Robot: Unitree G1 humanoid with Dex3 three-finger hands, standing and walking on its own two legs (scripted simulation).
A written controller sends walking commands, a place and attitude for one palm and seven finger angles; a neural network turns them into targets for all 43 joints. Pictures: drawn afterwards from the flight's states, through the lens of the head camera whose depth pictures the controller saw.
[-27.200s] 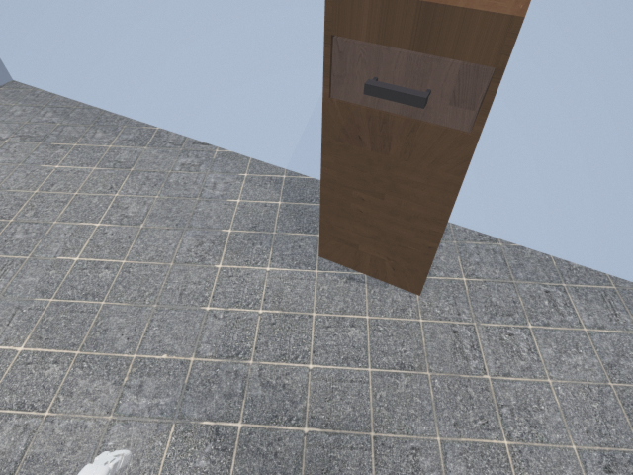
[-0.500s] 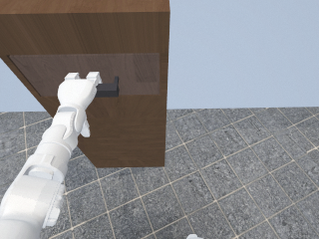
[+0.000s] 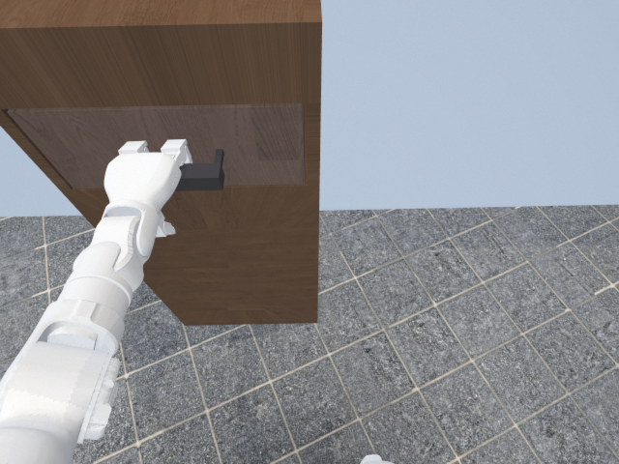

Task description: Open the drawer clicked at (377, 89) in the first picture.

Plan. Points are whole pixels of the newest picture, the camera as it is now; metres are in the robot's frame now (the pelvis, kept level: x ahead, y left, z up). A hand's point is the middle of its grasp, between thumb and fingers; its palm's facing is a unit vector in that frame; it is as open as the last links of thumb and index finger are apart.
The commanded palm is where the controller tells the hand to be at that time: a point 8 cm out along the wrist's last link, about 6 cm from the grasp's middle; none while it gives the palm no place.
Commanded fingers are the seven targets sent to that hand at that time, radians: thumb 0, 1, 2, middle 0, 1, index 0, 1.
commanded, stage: close the thumb around the handle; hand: left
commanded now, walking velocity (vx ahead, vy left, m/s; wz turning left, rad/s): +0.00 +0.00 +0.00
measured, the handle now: (170, 166) +0.51 +0.20 +0.05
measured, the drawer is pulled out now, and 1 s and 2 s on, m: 0.00 0.02 0.09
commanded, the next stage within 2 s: pull the drawer open in 0.36 s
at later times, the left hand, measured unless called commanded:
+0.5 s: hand (163, 203) +0.46 +0.21 +0.03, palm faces -0.04 +0.00 -1.00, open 6.2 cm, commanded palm +0.43 +0.21 +0.09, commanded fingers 0.00 0.90 0.90 -0.40 -1.35 -0.40 -1.35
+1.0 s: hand (160, 217) +0.44 +0.21 +0.03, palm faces +0.00 -0.03 -1.00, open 6.3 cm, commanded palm +0.41 +0.22 +0.09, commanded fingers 0.00 0.90 0.90 -0.40 -1.35 -0.40 -1.35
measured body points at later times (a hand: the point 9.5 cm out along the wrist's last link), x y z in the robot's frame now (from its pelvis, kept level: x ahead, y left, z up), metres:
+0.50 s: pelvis +0.00 +0.00 +0.00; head +0.09 -0.01 +0.44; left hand +0.46 +0.21 +0.09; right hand +0.05 -0.27 -0.14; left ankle -0.04 +0.10 -0.71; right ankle +0.00 -0.11 -0.71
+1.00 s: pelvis +0.02 +0.01 +0.01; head +0.09 -0.01 +0.45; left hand +0.43 +0.21 +0.09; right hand +0.12 -0.26 -0.12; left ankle -0.04 +0.10 -0.71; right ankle +0.00 -0.11 -0.71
